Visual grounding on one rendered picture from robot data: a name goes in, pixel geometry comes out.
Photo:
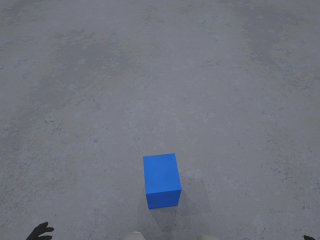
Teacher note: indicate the carton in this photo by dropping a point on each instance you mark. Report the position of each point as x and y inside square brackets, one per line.
[162, 181]

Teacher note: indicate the left robot hand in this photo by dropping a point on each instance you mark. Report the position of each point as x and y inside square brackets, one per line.
[40, 229]

